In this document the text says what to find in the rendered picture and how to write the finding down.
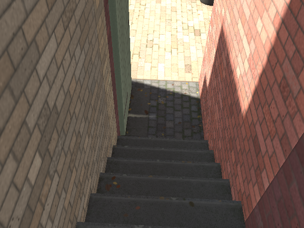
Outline stairs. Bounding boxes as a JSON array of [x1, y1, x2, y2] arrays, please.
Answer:
[[76, 137, 246, 228]]

